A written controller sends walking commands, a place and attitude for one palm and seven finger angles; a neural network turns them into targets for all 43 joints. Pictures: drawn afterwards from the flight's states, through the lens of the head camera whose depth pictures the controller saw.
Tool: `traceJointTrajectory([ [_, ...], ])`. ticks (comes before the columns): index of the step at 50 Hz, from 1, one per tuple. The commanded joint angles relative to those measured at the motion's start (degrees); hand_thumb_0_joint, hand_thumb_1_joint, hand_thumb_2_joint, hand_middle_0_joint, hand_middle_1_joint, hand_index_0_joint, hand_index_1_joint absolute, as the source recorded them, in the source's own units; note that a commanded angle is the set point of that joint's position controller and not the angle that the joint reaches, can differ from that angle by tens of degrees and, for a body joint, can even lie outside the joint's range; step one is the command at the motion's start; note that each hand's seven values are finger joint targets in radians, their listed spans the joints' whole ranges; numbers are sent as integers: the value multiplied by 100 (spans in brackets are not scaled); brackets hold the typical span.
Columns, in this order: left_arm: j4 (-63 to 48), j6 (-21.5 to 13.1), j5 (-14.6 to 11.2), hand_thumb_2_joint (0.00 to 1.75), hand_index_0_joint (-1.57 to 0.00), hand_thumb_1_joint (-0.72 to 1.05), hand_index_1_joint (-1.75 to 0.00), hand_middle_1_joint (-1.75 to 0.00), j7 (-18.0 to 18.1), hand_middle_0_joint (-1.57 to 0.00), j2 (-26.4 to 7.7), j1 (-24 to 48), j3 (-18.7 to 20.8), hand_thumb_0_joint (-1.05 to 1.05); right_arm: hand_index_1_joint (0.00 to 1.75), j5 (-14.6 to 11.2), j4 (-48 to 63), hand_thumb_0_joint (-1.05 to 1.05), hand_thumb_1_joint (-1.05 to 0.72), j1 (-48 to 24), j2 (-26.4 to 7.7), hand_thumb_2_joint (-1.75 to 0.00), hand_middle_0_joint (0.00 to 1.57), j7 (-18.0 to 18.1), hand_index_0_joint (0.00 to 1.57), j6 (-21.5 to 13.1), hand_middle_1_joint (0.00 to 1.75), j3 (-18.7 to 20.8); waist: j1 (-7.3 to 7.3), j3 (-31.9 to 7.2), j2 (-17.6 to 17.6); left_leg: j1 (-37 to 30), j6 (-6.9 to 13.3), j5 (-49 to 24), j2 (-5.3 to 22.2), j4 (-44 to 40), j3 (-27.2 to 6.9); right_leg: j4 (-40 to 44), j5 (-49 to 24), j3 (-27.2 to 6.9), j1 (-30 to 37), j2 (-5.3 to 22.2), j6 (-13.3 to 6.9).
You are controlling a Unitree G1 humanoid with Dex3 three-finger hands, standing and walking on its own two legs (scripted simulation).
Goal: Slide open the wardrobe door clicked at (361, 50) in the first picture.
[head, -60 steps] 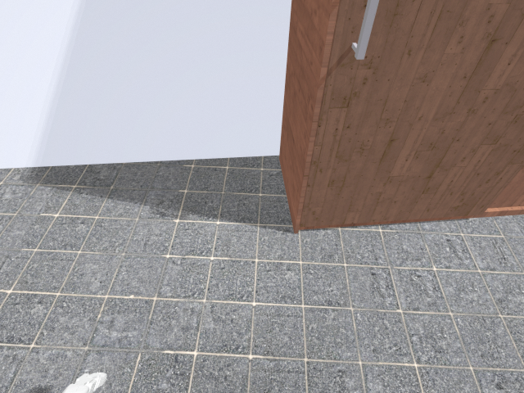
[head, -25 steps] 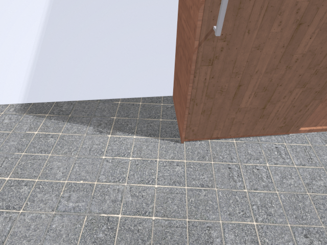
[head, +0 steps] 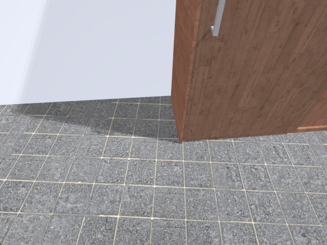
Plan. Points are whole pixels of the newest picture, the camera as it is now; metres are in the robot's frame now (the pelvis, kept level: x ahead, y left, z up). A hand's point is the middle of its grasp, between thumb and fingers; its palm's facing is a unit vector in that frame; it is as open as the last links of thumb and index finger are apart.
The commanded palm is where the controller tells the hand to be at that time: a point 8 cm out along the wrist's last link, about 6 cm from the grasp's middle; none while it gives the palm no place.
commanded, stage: look at it before walking up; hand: left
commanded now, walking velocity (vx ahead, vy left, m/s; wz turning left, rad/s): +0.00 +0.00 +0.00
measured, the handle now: (219, 4) +0.94 -0.17 +0.21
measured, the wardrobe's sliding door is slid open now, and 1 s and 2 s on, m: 0.00 0.00 0.00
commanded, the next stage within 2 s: walk to a spot facing it in 0.24 s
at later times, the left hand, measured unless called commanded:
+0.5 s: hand out of the picture +0.08 +0.24 -0.16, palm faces -0.05 -0.94 -0.33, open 7.3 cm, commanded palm none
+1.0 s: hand out of the picture +0.06 +0.15 -0.16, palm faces -0.24 -0.93 -0.26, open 7.3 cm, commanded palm none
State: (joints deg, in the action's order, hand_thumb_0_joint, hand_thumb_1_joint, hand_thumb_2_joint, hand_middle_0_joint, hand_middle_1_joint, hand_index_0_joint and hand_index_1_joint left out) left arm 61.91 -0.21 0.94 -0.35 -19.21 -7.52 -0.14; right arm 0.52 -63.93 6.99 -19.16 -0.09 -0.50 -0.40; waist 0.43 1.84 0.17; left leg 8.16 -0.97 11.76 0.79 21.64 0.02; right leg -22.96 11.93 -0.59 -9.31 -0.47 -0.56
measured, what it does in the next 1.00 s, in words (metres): lifts its left foot, turning right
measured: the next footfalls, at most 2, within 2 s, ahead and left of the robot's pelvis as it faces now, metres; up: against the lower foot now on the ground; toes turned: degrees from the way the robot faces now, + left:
left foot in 1.34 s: +0.04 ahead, +0.11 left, +0.00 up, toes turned -31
right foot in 1.88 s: -0.12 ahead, -0.13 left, +0.00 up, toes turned -59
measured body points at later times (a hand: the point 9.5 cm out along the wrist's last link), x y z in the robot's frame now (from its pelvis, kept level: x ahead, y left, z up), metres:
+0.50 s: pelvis +0.00 +0.00 +0.00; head +0.02 +0.00 +0.45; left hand +0.08 +0.29 -0.14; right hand +0.09 -0.29 -0.14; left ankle +0.00 +0.13 -0.74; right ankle +0.01 -0.11 -0.74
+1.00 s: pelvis -0.03 -0.03 -0.01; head +0.01 -0.07 +0.44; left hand +0.07 +0.20 -0.14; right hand -0.02 -0.31 -0.16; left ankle -0.01 +0.13 -0.66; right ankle -0.02 -0.10 -0.74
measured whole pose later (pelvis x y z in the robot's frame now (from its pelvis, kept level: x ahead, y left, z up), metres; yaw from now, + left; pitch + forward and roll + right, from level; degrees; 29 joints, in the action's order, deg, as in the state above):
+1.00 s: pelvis -0.03 -0.03 -0.01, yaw -18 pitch +1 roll +2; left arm 53.1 1.9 1.2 -0.3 -11.3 -15.5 2.8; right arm 0.9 -54.6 7.4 -13.6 0.9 3.1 3.4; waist -1.6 5.0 -0.2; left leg 28.3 -4.2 20.0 3.0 63.6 -0.1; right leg -29.5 11.7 -3.3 -18.0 -4.3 -5.0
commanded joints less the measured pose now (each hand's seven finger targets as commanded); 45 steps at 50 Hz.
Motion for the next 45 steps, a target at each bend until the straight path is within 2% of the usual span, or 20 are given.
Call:
traceJointTrajectory([
  [1,-358,-151,-31,90,-20,90,-30,-30,102,-20,-1189,221,231,0,30,1,383,0,-90,-275,-1165,-90,20,81,20,-147,30,241,-46,-409,-6,-58,225,-683,587,-328,-502,431,-762,-624,112,735,-142],
  [18,-338,-143,-27,90,-20,90,-30,-30,94,-20,-1216,196,229,0,30,1,376,0,-90,-333,-1204,-90,20,100,20,-139,30,243,-42,-338,2,-222,214,-749,611,-346,-444,493,-946,-674,52,721,-145],
  [19,-371,-114,-27,90,-20,90,-30,-30,93,-20,-1156,191,237,0,30,7,385,0,-90,-268,-1139,-90,20,114,20,-132,30,253,-27,-359,-2,-273,202,-835,633,-247,-372,406,-1157,-712,4,702,-155],
  [22,-400,69,-29,90,-20,90,-30,-30,129,-20,-609,-169,173,0,30,12,428,0,-90,119,-513,-90,20,152,20,-7,30,182,-6,-407,88,-251,84,-1049,657,155,-57,7,-1788,-799,-158,689,-107],
  [25,-600,161,-8,90,-20,90,-30,-30,117,-20,-647,-266,260,0,30,12,628,0,-90,242,-584,-90,20,197,20,70,30,294,15,-450,71,-224,105,-1022,757,441,66,-367,-1974,-896,-418,601,-144],
  [29,-908,250,11,90,-20,90,-30,-30,52,-20,-540,-274,333,0,30,32,924,0,-90,170,-666,-90,20,214,20,119,30,421,10,-197,-326,-20,280,-385,1089,285,-124,-1002,-1233,-781,-1099,258,-75],
  [30,-966,263,6,90,-20,90,-30,-30,34,-20,-465,-315,343,0,30,32,981,0,-90,135,-726,-90,20,213,20,119,30,458,-11,-187,-581,34,416,-340,1323,134,-289,-1431,-886,-623,-1215,110,-25],
  [31,-1011,283,6,90,-20,90,-30,-30,13,-20,-364,-336,356,0,30,38,1029,0,-90,110,-754,-90,20,212,20,99,30,496,-22,-156,-932,119,644,-582,1690,-105,-499,-2109,88,-336,-1340,-29,51],
  [32,-1090,308,11,90,-20,90,-30,-30,-1,-20,-264,-340,378,0,30,42,1069,0,-90,95,-753,-90,20,204,20,68,30,511,-34,-166,-1259,182,939,-1065,2021,-299,-648,-2840,1338,-72,-1431,-47,144],
  [33,-1136,326,10,90,-20,90,-30,-30,-6,-20,-221,-403,413,0,30,49,1148,0,-90,-3,-709,-90,20,206,20,48,30,520,-87,-178,-1280,166,1106,-1491,2174,-254,-604,-3182,1758,-101,-1495,81,168],
  [34,-1161,329,5,90,-20,90,-30,-30,-17,-20,-197,-503,443,0,30,57,1228,0,-90,-125,-670,-90,20,211,20,41,30,544,-157,-214,-1194,279,1112,-1688,2243,-68,-425,-3124,1828,-198,-1347,265,134],
  [36,-1122,295,17,90,-20,90,-30,-30,-59,-20,-85,-915,475,0,30,89,1322,0,-90,-370,-668,-90,20,205,20,66,30,580,-407,-258,-965,567,749,-1529,1973,643,135,-2203,1275,46,-715,318,100],
  [37,-1020,245,37,90,-20,90,-30,-30,-64,-20,-136,-1297,520,0,30,74,1341,0,-90,-414,-608,-90,20,189,20,103,30,590,-582,-356,-556,887,414,-982,1651,1475,495,-1289,410,99,-138,289,120],
  [38,-995,139,99,90,-20,90,-30,-30,-12,-20,-608,-1508,597,0,30,31,1407,0,-90,-221,-256,-90,20,154,20,174,30,536,-639,-262,1151,1612,-85,828,824,3005,924,169,-732,-1216,81,1008,-17],
  [39,-1075,95,91,90,-20,90,-30,-30,75,-20,-1080,-1425,650,0,30,27,1623,0,-90,-127,96,-90,20,141,20,195,30,471,-459,-107,2330,2681,-291,2365,81,4313,530,702,-2070,-3365,-66,2105,-499],
  [40,-1151,126,28,90,-20,90,-30,-30,146,-20,-976,-1387,657,0,30,9,1636,0,-90,-146,-100,-90,20,157,20,233,30,504,-455,-207,1653,2441,-188,2122,241,4591,-136,784,-1694,-3041,-223,2140,-867],
  [41,-1231,135,32,90,-20,90,-30,-30,155,-20,-759,-1085,660,0,30,6,1550,0,-90,-167,-76,-90,20,140,20,229,30,531,-335,-143,1181,2484,-153,1690,364,4660,-208,802,-622,-2788,-375,1850,-987],
  [42,-1318,130,29,90,-20,90,-30,-30,138,-20,-688,-827,643,0,30,16,1516,0,-90,-241,-81,-90,20,125,20,204,30,529,-287,-13,1030,2550,-179,1420,405,4737,-215,777,-164,-2818,-562,1640,-956],
  [43,-1356,111,8,90,-20,90,-30,-30,126,-20,-530,-647,603,0,30,44,1453,0,-90,-202,-120,-90,20,117,20,197,30,537,-207,37,769,2466,-215,1084,430,4715,-230,723,-192,-2549,-620,1462,-901],
  [45,-1337,63,-5,90,-20,90,-30,-30,124,-20,-409,-689,585,0,30,55,1355,0,-90,-18,-20,-90,20,112,20,193,30,535,-140,-285,453,2329,-273,806,380,4484,-174,530,-808,-2197,-298,1226,-809],
])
